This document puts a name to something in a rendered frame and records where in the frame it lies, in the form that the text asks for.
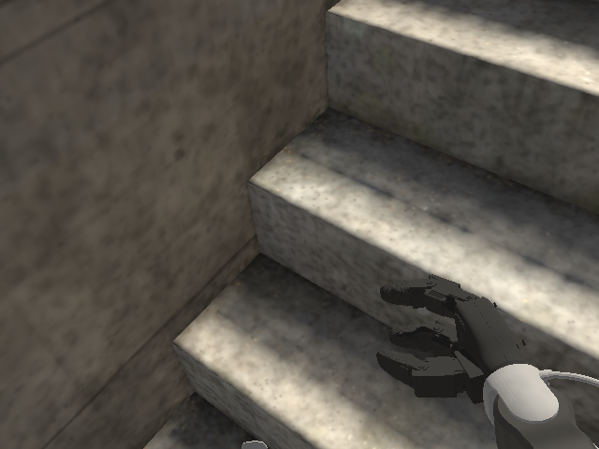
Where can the robot right hand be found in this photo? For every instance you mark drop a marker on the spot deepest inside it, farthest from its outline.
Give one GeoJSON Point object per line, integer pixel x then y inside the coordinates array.
{"type": "Point", "coordinates": [467, 354]}

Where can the robot right forearm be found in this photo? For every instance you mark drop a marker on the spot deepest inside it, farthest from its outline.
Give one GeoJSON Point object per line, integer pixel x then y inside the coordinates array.
{"type": "Point", "coordinates": [528, 413]}

